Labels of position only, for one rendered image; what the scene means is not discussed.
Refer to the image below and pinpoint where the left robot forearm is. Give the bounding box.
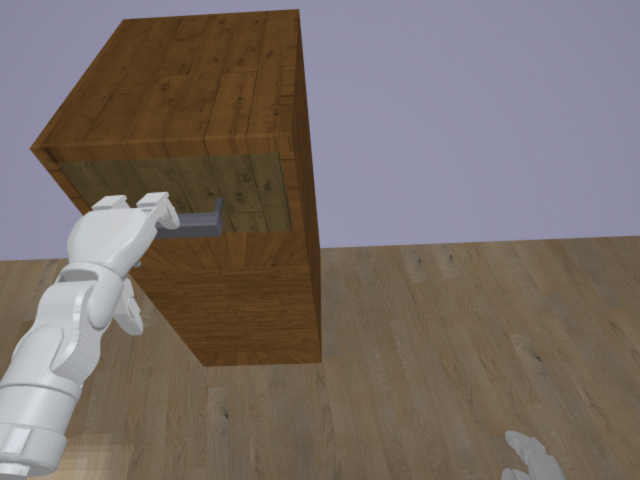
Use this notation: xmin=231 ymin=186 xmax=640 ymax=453
xmin=0 ymin=262 xmax=124 ymax=480

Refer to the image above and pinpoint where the robot left hand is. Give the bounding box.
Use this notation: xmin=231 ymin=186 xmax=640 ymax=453
xmin=66 ymin=192 xmax=180 ymax=335

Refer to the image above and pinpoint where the handle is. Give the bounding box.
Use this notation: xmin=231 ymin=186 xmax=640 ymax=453
xmin=154 ymin=197 xmax=224 ymax=239

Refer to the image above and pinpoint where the cabinet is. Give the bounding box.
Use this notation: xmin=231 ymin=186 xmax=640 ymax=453
xmin=30 ymin=9 xmax=322 ymax=367

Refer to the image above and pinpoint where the drawer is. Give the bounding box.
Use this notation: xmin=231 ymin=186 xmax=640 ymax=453
xmin=59 ymin=152 xmax=292 ymax=233

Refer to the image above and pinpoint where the robot right hand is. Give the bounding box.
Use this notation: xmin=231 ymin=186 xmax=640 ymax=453
xmin=501 ymin=430 xmax=567 ymax=480

